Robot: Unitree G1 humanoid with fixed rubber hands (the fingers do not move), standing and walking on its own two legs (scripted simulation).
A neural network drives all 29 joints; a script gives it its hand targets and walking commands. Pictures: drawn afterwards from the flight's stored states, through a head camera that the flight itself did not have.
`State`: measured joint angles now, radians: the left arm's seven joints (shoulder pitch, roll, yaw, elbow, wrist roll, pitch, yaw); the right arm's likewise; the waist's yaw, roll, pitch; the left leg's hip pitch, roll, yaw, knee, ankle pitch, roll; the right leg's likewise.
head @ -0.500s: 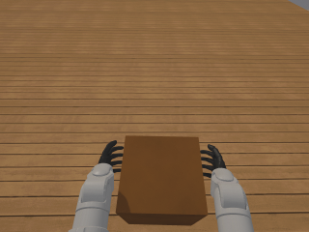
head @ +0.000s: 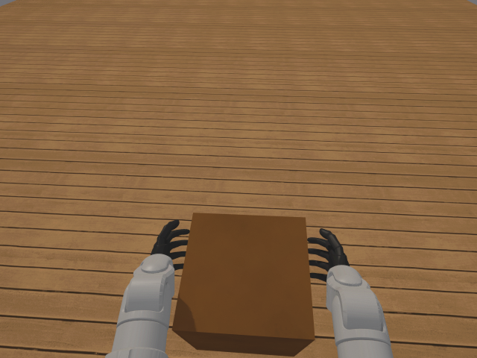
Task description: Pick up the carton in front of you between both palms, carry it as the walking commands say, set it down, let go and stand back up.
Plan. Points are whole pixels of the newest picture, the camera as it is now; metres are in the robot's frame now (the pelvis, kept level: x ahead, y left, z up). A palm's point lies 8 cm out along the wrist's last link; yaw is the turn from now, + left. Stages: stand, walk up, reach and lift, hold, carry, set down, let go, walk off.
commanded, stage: hold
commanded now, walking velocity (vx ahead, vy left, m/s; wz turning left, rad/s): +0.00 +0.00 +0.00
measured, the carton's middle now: (246, 289) +0.30 +0.01 -0.09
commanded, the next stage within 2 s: set down in 0.06 s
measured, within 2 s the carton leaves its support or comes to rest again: neither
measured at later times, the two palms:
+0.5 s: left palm (169, 274) +0.31 +0.16 -0.05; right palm (315, 263) +0.34 -0.13 -0.05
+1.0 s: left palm (195, 291) +0.36 +0.13 -0.23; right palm (309, 285) +0.39 -0.16 -0.24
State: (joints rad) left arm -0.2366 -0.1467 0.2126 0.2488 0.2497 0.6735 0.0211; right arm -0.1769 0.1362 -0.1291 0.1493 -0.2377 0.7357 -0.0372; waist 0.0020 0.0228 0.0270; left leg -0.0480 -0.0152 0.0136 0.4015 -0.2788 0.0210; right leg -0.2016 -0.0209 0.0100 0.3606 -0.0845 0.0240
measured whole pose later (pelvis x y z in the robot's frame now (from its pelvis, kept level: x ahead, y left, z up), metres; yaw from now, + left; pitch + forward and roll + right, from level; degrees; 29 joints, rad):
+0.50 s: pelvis -0.04 -0.03 -0.03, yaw +7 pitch +7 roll +1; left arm -0.67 -0.20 0.64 0.65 0.51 0.36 -0.03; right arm -0.66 0.21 -0.55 0.60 -0.52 0.42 -0.02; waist 0.00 0.03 0.11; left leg -0.51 -0.05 -0.11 0.74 -0.34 -0.02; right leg -0.62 0.05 0.06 0.68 -0.17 -0.01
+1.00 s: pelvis -0.05 -0.03 -0.16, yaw +9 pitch +40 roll +3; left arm -0.73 -0.18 0.48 0.61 0.23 0.22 0.13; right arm -0.76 0.06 -0.41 0.63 -0.30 0.27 -0.06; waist -0.04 0.05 -0.22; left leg -1.51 -0.12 -0.08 1.33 -0.51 -0.04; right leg -1.63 0.06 0.09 1.26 -0.33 0.02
